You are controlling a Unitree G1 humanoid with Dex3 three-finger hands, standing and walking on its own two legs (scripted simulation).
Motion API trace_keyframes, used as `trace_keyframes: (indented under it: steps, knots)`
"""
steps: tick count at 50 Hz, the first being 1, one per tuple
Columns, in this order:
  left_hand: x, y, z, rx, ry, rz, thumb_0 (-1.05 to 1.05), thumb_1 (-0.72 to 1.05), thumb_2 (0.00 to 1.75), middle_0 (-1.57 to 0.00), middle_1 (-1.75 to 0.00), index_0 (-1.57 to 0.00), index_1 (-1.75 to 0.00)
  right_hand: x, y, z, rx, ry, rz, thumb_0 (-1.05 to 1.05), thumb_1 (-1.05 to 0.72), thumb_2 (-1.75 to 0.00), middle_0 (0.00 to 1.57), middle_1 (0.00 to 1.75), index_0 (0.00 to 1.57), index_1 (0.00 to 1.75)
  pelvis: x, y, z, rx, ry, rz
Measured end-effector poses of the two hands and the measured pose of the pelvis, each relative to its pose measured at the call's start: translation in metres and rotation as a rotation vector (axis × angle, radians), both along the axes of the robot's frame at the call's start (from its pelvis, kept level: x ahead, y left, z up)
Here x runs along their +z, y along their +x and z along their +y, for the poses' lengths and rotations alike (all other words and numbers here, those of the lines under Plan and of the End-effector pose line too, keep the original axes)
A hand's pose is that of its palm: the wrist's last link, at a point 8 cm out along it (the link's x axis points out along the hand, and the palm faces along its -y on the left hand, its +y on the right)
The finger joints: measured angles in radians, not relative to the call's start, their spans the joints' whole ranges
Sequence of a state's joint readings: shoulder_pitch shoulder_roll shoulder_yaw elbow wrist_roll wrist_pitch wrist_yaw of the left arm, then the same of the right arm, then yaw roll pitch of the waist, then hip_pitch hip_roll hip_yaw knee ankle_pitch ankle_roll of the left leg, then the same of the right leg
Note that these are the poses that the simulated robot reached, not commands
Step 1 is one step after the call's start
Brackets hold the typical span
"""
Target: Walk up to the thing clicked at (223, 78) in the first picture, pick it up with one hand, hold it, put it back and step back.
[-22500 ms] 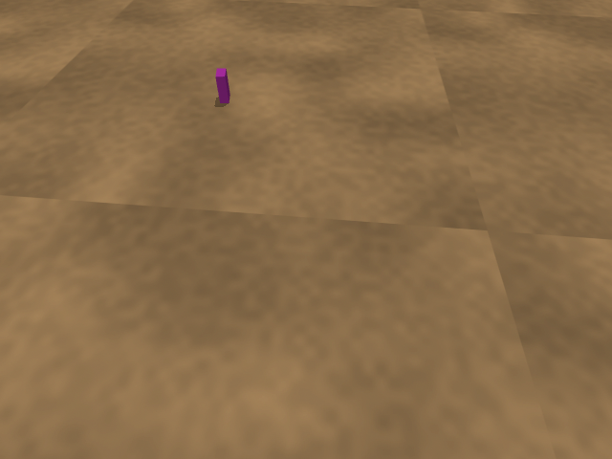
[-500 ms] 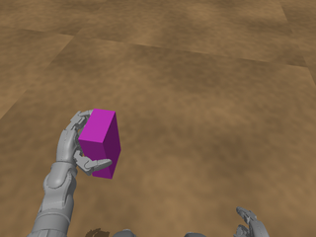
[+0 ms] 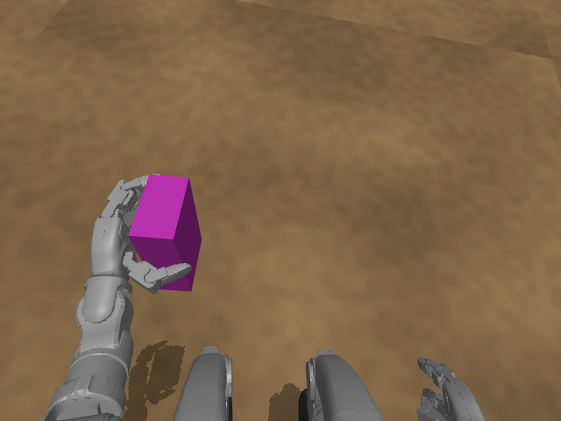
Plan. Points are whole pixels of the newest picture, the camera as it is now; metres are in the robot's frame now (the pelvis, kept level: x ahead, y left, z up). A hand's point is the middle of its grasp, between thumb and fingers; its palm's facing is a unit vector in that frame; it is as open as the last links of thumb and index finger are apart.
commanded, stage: crouch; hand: left
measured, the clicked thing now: (172, 237) +0.37 +0.16 -0.03
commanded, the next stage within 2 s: lower in 1.32 s
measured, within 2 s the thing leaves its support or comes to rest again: neither
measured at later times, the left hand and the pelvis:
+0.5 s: hand (184, 281) +0.37 +0.17 -0.25, palm faces +0.08 -1.00 -0.02, open 13.7 cm; pelvis -0.04 -0.01 -0.21, yaw -3 degrees
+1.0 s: hand (192, 290) +0.38 +0.18 -0.37, palm faces +0.07 -1.00 -0.01, open 13.7 cm; pelvis -0.06 -0.01 -0.32, yaw -5 degrees
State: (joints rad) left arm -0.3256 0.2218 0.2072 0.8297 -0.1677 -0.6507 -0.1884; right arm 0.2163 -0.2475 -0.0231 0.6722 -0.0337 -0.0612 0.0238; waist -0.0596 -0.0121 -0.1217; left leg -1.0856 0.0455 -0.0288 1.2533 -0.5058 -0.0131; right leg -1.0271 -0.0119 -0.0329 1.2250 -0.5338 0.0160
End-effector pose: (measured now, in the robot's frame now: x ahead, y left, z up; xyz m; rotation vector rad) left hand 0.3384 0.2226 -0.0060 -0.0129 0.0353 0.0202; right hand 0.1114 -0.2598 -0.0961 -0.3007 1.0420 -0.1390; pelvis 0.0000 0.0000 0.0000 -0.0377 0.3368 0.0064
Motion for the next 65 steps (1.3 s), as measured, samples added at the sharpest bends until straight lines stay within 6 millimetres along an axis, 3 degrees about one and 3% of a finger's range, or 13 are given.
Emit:
trace_keyframes:
  steps: [17,24,30,38,46,65]
  knots:
    - [-0.176,0.007,0.003,0.035,0.031,-0.008,0.01,-0.61,1.01,-0.40,-0.78,-0.36,-0.77,-0.175,-0.016,-0.001,0.059,0.031,0.114,0.01,-0.92,-0.91,0.20,0.30,0.20,0.30,-0.153,-0.031,-0.007,-0.027,-0.005,0.219]
    - [-0.239,0.009,0.004,0.052,0.029,0.000,0.01,-0.61,1.01,-0.40,-0.78,-0.36,-0.77,-0.231,-0.028,-0.003,0.083,0.029,0.151,0.01,-0.93,-0.91,0.20,0.30,0.20,0.30,-0.207,-0.043,-0.009,-0.037,-0.006,0.239]
    - [-0.279,0.011,0.004,0.057,0.028,-0.014,0.01,-0.61,1.01,-0.40,-0.78,-0.36,-0.77,-0.269,-0.045,-0.007,0.074,0.011,0.189,0.01,-0.93,-0.91,0.20,0.30,0.20,0.30,-0.246,-0.051,-0.008,-0.044,-0.010,0.229]
    - [-0.319,0.015,0.007,0.056,0.033,-0.006,0.01,-0.61,1.01,-0.40,-0.77,-0.36,-0.77,-0.305,-0.068,-0.013,0.049,-0.006,0.235,0.01,-0.93,-0.91,0.20,0.30,0.20,0.30,-0.284,-0.058,-0.007,-0.052,-0.015,0.207]
    - [-0.351,0.020,0.008,0.059,0.026,0.001,0.01,-0.61,1.01,-0.41,-0.77,-0.36,-0.76,-0.326,-0.083,-0.016,0.053,-0.027,0.272,0.01,-0.93,-0.91,0.20,0.30,0.20,0.30,-0.311,-0.061,-0.007,-0.064,-0.026,0.180]
    - [-0.407,0.029,0.010,0.038,0.034,0.003,0.01,-0.61,1.01,-0.41,-0.77,-0.36,-0.76,-0.346,-0.077,-0.021,0.121,-0.085,0.316,0.01,-0.92,-0.91,0.20,0.30,0.20,0.30,-0.344,-0.057,-0.004,-0.095,-0.067,0.138]
